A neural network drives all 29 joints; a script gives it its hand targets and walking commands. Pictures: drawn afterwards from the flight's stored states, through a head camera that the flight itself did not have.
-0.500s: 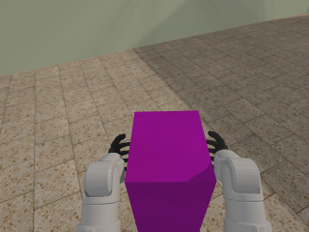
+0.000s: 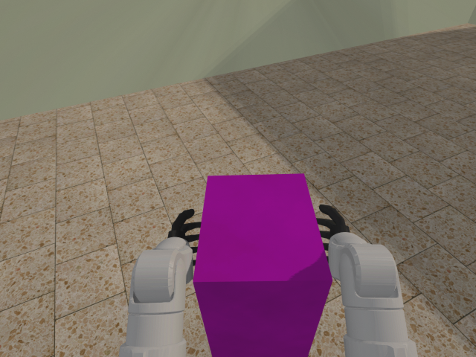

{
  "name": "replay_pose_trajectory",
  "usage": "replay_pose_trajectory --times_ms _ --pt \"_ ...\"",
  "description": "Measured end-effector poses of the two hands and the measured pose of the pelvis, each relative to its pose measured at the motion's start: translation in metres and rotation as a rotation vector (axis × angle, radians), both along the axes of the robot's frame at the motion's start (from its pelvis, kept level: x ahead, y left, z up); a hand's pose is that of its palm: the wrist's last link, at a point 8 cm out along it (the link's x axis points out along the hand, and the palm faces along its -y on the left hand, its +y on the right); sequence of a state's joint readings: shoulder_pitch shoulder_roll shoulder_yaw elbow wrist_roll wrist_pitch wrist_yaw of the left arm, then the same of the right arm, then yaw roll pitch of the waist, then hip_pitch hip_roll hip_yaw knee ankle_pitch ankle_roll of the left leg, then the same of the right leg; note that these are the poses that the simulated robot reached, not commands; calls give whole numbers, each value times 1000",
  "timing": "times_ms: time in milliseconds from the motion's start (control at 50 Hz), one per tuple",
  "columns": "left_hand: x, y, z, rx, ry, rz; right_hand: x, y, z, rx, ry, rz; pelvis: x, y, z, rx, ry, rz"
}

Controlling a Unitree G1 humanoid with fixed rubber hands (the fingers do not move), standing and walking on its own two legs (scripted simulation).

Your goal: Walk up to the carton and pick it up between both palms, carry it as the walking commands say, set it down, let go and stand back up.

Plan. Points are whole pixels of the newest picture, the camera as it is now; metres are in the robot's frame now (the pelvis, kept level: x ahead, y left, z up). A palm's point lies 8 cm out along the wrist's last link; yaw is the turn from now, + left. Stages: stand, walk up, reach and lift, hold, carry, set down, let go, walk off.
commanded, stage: carry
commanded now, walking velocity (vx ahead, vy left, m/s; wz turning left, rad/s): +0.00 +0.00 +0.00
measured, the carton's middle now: (257, 274) +0.28 +0.00 +0.01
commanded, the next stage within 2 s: none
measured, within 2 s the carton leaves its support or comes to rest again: neither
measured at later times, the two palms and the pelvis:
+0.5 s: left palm (180, 264) +0.27 +0.12 +0.07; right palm (340, 260) +0.27 -0.13 +0.08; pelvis -0.02 +0.00 +0.00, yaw +0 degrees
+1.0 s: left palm (179, 267) +0.27 +0.12 +0.06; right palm (336, 263) +0.27 -0.13 +0.06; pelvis -0.02 +0.00 +0.00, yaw +1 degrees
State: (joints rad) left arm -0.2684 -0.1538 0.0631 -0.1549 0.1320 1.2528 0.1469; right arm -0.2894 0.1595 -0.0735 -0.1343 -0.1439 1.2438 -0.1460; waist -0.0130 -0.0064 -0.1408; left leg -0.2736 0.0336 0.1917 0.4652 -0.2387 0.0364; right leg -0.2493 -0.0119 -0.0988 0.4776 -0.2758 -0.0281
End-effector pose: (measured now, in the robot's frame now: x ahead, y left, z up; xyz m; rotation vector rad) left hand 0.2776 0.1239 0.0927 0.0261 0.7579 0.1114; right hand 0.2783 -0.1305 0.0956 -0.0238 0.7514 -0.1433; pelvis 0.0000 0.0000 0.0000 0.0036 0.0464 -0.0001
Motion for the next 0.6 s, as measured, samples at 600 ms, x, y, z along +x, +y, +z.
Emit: replay_pose_trajectory --times_ms 600 --pt "-12 -2 -23 10 -11 -1 -12 -3 -24 -12 -11 17 -21 -4 -1 2 -14 7"
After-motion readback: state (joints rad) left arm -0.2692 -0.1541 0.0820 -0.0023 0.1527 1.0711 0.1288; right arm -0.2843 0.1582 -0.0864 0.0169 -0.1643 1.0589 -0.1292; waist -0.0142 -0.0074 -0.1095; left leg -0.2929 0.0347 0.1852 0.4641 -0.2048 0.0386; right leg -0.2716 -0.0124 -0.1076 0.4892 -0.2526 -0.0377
